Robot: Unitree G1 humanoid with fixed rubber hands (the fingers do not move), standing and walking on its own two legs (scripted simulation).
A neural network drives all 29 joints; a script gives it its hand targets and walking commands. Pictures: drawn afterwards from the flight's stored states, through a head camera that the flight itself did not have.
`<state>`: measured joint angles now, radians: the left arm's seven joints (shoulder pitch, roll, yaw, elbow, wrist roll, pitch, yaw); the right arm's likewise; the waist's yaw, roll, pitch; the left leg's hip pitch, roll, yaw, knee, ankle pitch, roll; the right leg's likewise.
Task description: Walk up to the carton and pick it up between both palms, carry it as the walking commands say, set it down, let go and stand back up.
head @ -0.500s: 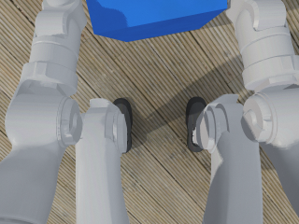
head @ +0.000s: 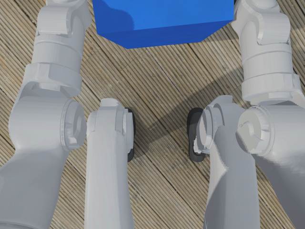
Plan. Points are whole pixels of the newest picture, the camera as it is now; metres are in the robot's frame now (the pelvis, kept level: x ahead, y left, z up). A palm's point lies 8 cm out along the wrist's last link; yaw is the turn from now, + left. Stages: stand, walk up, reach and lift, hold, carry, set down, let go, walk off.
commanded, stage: reach and lift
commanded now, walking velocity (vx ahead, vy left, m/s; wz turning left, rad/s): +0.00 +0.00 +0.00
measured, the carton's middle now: out of the picture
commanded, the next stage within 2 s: none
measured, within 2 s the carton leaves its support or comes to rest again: neither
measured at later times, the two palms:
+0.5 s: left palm out of the picture +0.55 +0.16 -0.02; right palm out of the picture +0.54 -0.14 -0.02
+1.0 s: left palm out of the picture +0.53 +0.16 +0.06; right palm out of the picture +0.52 -0.14 +0.06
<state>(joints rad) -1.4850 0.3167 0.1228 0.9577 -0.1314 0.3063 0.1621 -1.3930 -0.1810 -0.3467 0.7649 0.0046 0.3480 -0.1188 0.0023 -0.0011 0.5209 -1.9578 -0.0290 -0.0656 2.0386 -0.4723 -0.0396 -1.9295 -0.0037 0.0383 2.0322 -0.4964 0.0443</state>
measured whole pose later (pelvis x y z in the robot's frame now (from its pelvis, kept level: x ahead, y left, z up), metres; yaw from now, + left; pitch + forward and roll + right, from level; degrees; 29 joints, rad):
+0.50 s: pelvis +0.00 +0.00 +0.04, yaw +2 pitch +18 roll -1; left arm -1.45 0.24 0.20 0.93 -0.03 0.40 0.15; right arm -1.28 -0.13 -0.42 0.65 -0.06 0.44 -0.09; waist 0.00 0.00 0.49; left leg -1.76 -0.05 -0.07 1.94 -0.49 -0.04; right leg -1.73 0.00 0.04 1.95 -0.53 0.04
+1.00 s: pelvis +0.02 +0.00 +0.09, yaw +2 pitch +20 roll -1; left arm -1.27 0.18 0.23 0.92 0.01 0.41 0.15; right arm -1.13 -0.09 -0.42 0.68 -0.08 0.46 -0.07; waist 0.00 0.00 0.27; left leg -1.63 -0.05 -0.07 1.77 -0.49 -0.04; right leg -1.60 0.00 0.04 1.77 -0.52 0.04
